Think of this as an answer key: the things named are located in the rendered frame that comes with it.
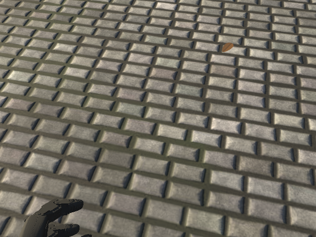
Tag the left robot hand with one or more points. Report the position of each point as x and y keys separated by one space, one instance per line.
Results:
x=37 y=224

